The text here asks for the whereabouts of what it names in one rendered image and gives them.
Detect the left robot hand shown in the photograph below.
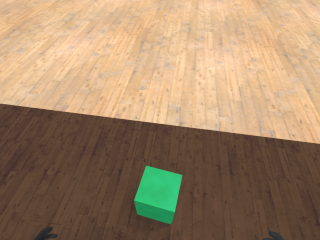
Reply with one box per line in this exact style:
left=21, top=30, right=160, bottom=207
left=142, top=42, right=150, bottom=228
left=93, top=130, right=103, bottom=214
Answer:
left=33, top=226, right=58, bottom=240

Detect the carton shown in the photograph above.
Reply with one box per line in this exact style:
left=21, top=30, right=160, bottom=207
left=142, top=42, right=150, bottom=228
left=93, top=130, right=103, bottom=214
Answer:
left=134, top=165, right=183, bottom=225

